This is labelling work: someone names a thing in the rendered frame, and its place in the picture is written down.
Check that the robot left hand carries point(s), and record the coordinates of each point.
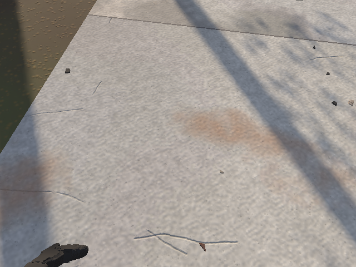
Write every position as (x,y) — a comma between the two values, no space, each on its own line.
(56,255)

